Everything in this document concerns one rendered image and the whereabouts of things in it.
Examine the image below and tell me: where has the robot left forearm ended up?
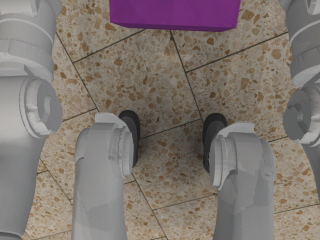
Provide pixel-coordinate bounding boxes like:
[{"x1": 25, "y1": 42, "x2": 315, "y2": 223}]
[{"x1": 0, "y1": 0, "x2": 63, "y2": 84}]

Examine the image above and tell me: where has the left robot upper arm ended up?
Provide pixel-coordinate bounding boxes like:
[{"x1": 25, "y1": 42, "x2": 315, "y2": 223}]
[{"x1": 0, "y1": 75, "x2": 63, "y2": 240}]

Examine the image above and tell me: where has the carton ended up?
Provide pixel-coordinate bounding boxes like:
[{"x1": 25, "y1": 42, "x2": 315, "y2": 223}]
[{"x1": 109, "y1": 0, "x2": 241, "y2": 32}]

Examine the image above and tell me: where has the robot left thigh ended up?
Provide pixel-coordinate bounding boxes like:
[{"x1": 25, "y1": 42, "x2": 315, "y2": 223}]
[{"x1": 71, "y1": 122, "x2": 134, "y2": 240}]

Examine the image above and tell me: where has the left robot shin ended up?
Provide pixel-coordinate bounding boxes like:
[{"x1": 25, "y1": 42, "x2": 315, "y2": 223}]
[{"x1": 74, "y1": 112, "x2": 130, "y2": 165}]

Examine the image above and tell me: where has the right robot upper arm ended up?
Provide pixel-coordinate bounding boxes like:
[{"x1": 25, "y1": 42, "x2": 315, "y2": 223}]
[{"x1": 282, "y1": 83, "x2": 320, "y2": 203}]

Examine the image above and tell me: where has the robot right forearm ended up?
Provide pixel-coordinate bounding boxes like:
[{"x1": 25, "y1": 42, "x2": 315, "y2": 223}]
[{"x1": 278, "y1": 0, "x2": 320, "y2": 88}]

